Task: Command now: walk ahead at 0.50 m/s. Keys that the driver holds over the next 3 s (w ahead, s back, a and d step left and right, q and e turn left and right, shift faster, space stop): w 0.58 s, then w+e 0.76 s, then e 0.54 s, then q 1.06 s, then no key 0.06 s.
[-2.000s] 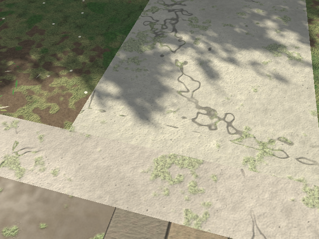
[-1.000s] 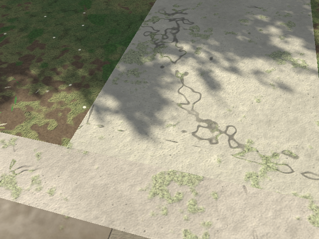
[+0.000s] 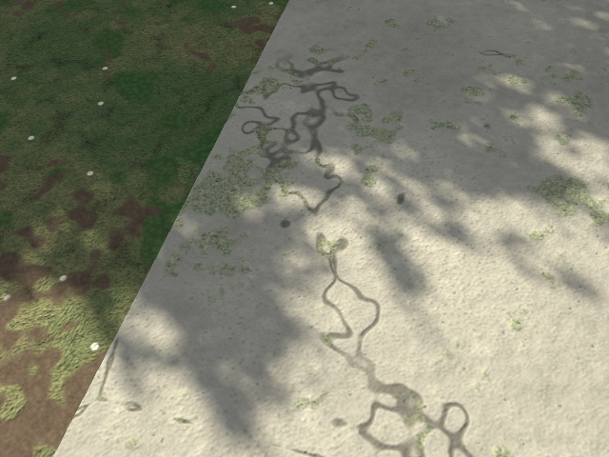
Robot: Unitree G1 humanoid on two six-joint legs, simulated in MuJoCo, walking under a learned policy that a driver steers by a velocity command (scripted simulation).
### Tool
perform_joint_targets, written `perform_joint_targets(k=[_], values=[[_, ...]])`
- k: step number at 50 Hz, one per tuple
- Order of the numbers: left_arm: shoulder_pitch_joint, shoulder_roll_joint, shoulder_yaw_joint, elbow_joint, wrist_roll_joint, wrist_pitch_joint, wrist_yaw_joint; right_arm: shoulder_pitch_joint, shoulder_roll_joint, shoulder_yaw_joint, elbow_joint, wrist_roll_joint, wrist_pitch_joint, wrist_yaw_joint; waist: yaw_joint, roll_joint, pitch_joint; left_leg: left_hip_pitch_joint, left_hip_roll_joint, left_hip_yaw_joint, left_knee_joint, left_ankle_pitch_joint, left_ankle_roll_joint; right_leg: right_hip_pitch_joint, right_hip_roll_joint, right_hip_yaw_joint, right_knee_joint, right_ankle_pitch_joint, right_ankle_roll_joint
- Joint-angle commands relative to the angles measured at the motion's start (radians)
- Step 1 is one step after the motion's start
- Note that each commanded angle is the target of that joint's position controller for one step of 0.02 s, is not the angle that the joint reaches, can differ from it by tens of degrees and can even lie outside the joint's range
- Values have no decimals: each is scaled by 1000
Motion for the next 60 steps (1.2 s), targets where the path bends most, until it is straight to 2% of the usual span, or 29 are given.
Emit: perform_joint_targets(k=[1, 5, 9, 14, 17, 19, 20, 21, 22, 23, 24, 25, 26, 28, 30, 37, 42, 45, 46, 47, 48, 49, 50, 51, 52, 53, 54, 57, 60], values=[[28, 103, 19, -27, 2, -19, 0, 58, -41, -18, -34, -8, 14, -7, -25, -93, -53, -122, 84, -40, -49, 79, -8, 125, -266, 268, -272, 151, -168], [92, 137, 27, 4, -1, -12, 24, -89, -47, -25, -87, -21, 19, -8, -4, -76, -1, -242, 87, -31, -264, 269, -40, 157, -253, 198, -309, 197, -163], [149, 149, 28, 28, -10, -5, 37, -231, -24, -16, -126, -15, 9, 5, 38, -84, 28, -194, 45, 10, -504, 442, -43, 168, -218, 127, -324, 161, -130], [226, 157, 36, 77, -20, 15, 43, -354, -33, -8, -175, -5, -1, 29, 67, -85, 66, -228, 23, 9, -626, 393, -19, 325, -279, 130, -270, 180, -123], [207, 175, 45, 81, -22, 29, 49, -322, -66, -19, -181, -3, -11, 42, 27, -105, 33, -144, -5, 27, -662, 283, 18, 396, -309, 135, -183, 339, -99], [168, 168, 41, 71, -20, 40, 49, -108, -128, -55, -118, -6, -13, 36, -87, -111, -97, 170, -71, 84, -684, 270, 60, 351, -247, 81, 66, 619, -61], [171, 137, 25, 51, -7, 41, 49, 81, -194, -79, -71, -16, -12, 28, -153, -47, -237, 479, 47, -49, -648, 283, 118, 168, -190, 41, 340, 457, -26], [290, 16, -11, 45, -4, 21, 37, 200, -281, -101, -42, -23, -5, 26, -113, 195, -376, 860, 292, -517, -724, 96, 282, -259, -7, 22, 740, -60, 54], [252, 61, -3, 54, -18, -6, 33, 189, -200, -72, -44, -15, -4, 28, -128, 189, -406, 869, 316, -707, -855, 13, 277, -384, 6, 177, 879, -432, 39], [161, 136, 18, 23, -47, -21, 29, 99, -152, -57, -57, -10, -7, 27, -112, 147, -261, 748, 287, -564, -869, 2, 225, -471, -55, 184, 927, -380, 18], [99, 146, 19, 6, -51, -26, 34, 5, -120, -45, -83, -13, -8, 26, -81, 72, -169, 592, 253, -433, -892, 71, 195, -455, -113, 151, 889, -283, 10], [65, 141, 26, 2, -36, -22, 42, -58, -88, -36, -91, -23, -10, 30, -52, 25, -99, 447, 216, -339, -930, 145, 180, -412, -149, 137, 823, -212, 12], [84, 125, 32, 6, -28, -9, 47, -85, -65, -28, -91, -33, -15, 32, -14, 48, -77, 355, 183, -271, -961, 191, 164, -341, -181, 144, 769, -165, 12], [120, 79, 28, 17, -24, 16, 49, -74, -64, -28, -75, -32, -18, 33, 12, 61, -60, 272, 156, -200, -1012, 237, 174, -281, -193, 133, 714, -130, 23], [84, 77, 31, 3, -21, 28, 52, -44, -98, -36, -59, -33, -22, 20, 16, 43, -30, 264, 158, -147, -1045, 292, 186, -331, -200, 128, 645, -57, 43], [-125, 55, 21, -61, -25, 26, 26, 32, -120, -36, -29, -32, -19, -12, -48, 24, 24, 343, 133, 51, -1082, 356, 124, -375, -152, 102, 294, 267, 44], [-242, 47, 8, -129, -26, 27, -6, 98, -128, -41, 1, -23, 6, -16, -83, 5, 67, 538, 196, 113, -1020, 441, 107, -443, -127, 71, 185, 193, 13], [-221, 78, 19, -161, -25, 27, -27, 64, -164, -53, -16, -16, 29, -26, -41, 41, 29, 600, 216, 155, -876, 798, 77, -354, -75, 0, 174, 40, -29], [-161, 104, 33, -157, -24, 30, -30, 50, -179, -57, -26, -16, 37, -31, -4, 62, -21, 601, 212, 173, -771, 979, 64, -256, -36, -33, 183, -6, -48], [-26, 143, 56, -128, -26, 31, -29, 29, -182, -57, -37, -16, 47, -35, 72, 56, -94, 559, 185, 203, -588, 1066, 39, -75, 9, -54, 145, 14, -76], [142, 217, 91, -92, -26, 36, -15, 30, -173, -50, -56, -20, 46, -40, 145, 3, -189, 374, 143, 212, -328, 912, 1, 215, -24, 56, 116, 46, -125], [222, 330, 119, -83, -29, 39, -1, 116, -47, -8, -103, -48, 19, -21, 90, -238, -310, -79, -26, 191, 72, 226, -68, 617, -287, 561, 76, -57, -302], [237, 283, 96, -94, -25, 33, 0, 79, -59, -2, -111, -30, -28, -2, 97, -220, -418, -262, -124, -22, 231, -243, -62, 733, -391, 909, -100, -116, -368], [211, 219, 77, -95, -15, 29, 2, -28, -125, -23, -142, 10, -57, 11, 120, -170, -310, -358, -58, -82, 254, -177, -32, 671, -350, 762, -112, -89, -301], [141, 185, 67, -110, -17, 24, 4, -74, -125, -20, -156, 15, -70, 11, 92, -99, -210, -351, -11, -68, 183, -86, -16, 522, -308, 617, -116, -15, -262], [68, 157, 57, -130, -16, 24, 3, -88, -122, -27, -150, -6, -69, 3, 48, -27, -138, -292, 24, -59, 89, -32, -20, 359, -268, 514, -134, 74, -237], [21, 132, 48, -149, -8, 23, 5, -77, -130, -38, -148, -19, -56, -4, 8, -33, -106, -211, 51, -60, 20, 0, -28, 241, -239, 449, -160, 145, -224], [14, 158, 52, -163, -12, 21, 19, -64, -96, -40, -163, -36, -17, -10, -28, -63, -78, -132, 51, -40, -114, 55, -75, 90, -197, 374, -207, 223, -231], [65, 192, 61, -158, -18, 22, 39, -179, -76, -34, -207, -41, -9, -15, 2, -75, -41, -148, 21, -27, -336, 235, -110, 46, -159, 322, -215, 208, -203]])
